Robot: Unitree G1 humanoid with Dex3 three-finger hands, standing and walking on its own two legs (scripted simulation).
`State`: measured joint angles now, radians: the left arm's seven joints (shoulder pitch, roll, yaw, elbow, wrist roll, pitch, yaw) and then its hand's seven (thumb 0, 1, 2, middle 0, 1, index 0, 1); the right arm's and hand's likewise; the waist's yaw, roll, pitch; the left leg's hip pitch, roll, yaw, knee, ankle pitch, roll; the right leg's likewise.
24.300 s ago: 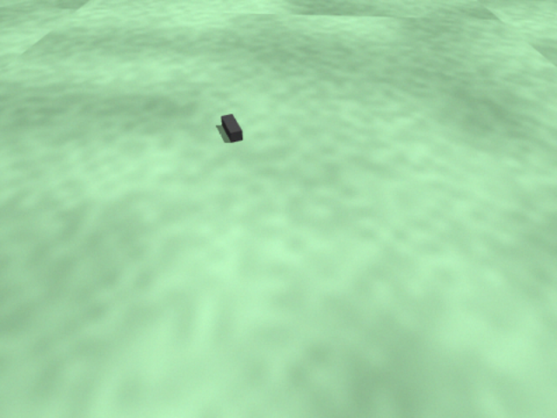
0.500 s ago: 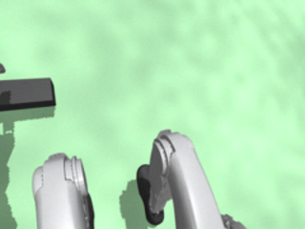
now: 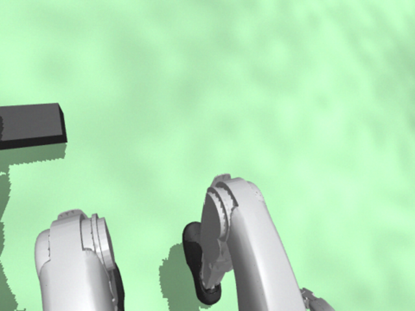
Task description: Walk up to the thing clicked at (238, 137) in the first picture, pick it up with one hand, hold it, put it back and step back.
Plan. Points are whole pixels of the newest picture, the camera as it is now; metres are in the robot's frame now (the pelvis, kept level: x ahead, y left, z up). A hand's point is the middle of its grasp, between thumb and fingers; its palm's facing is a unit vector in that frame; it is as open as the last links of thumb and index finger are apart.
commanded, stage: rise first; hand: left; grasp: from above
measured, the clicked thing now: (12, 128) +0.51 +0.29 -0.29
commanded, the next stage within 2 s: approach in 1.00 s
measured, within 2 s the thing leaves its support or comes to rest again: neither
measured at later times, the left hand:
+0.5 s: hand out of the picture +0.47 +0.32 -0.19, palm faces -0.45 -0.06 -0.89, open 14.2 cm
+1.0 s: hand out of the picture +0.47 +0.33 -0.18, palm faces -0.45 -0.05 -0.89, open 14.3 cm
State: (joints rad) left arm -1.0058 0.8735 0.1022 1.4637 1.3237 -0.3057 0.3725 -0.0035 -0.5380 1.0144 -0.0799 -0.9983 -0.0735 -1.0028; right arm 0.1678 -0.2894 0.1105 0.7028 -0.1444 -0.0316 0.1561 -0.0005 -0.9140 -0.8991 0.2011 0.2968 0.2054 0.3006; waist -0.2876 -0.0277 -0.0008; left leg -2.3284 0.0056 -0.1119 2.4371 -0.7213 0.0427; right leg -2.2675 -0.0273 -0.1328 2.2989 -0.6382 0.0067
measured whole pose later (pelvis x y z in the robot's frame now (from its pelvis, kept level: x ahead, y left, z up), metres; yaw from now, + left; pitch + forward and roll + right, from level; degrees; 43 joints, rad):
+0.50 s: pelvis +0.00 +0.00 -0.01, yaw -1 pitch +33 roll -11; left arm -1.01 0.91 0.11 1.47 1.33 -0.32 0.37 0.00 -0.54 1.02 -0.08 -0.99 -0.07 -1.00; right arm 0.18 -0.29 0.13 0.69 -0.15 -0.04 0.17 0.00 -0.91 -0.90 0.20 0.30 0.21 0.30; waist -0.30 -0.04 0.01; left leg -2.34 0.01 -0.12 2.46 -0.72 0.05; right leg -2.27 -0.02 -0.14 2.31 -0.63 0.01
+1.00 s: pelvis +0.00 +0.00 +0.00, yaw -1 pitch +33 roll -11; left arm -1.01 0.92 0.11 1.46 1.33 -0.31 0.36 0.00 -0.55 1.04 -0.08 -0.98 -0.07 -1.00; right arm 0.18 -0.30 0.13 0.68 -0.15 -0.04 0.17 0.00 -0.91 -0.90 0.20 0.30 0.21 0.30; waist -0.30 -0.04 0.01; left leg -2.34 0.00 -0.12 2.45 -0.71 0.05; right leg -2.27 -0.03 -0.14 2.30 -0.63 0.01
